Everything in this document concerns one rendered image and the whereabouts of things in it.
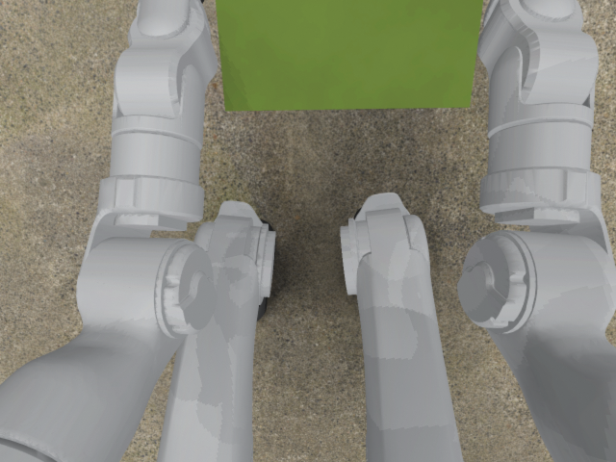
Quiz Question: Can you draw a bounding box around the right robot forearm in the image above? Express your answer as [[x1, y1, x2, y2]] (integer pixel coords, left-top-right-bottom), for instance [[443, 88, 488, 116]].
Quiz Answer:
[[476, 0, 616, 270]]

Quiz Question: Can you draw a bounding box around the right robot upper arm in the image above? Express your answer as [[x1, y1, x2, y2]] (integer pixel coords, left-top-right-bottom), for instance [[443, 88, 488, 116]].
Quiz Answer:
[[457, 230, 616, 462]]

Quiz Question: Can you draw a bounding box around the left robot forearm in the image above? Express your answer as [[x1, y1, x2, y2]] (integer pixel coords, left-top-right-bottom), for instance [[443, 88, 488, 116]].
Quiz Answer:
[[76, 0, 218, 309]]

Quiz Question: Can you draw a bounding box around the carton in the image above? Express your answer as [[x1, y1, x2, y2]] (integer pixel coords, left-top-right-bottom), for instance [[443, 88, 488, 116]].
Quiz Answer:
[[216, 0, 483, 112]]

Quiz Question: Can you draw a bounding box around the robot left shin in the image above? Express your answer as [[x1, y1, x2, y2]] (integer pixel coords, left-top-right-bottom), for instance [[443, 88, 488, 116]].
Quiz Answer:
[[193, 201, 264, 305]]

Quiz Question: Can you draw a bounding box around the left robot upper arm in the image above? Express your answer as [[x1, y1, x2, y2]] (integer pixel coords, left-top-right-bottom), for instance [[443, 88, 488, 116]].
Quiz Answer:
[[0, 237, 218, 462]]

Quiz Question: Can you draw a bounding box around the robot shin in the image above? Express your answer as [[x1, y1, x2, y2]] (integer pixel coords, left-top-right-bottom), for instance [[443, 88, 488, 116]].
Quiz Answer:
[[355, 192, 430, 271], [193, 201, 264, 305]]

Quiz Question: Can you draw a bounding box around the robot right shin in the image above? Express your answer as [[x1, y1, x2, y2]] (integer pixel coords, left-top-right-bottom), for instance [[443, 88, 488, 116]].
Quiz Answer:
[[355, 192, 430, 271]]

